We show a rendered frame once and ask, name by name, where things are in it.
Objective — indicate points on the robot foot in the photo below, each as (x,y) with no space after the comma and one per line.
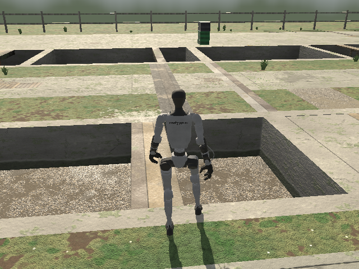
(170,229)
(198,210)

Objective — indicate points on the left robot upper arm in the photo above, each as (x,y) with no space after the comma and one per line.
(159,127)

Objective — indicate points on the right robot hand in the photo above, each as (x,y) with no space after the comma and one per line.
(209,172)

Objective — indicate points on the left robot hand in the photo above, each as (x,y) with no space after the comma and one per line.
(157,155)

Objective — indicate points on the right robot upper arm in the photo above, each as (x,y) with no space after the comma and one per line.
(198,128)

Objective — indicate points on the right robot foot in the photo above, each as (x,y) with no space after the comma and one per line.
(198,210)

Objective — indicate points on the right robot forearm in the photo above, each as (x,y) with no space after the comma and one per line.
(205,153)

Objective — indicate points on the left robot foot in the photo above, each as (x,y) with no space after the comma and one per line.
(170,229)

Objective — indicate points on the left robot forearm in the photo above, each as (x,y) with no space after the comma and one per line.
(154,147)

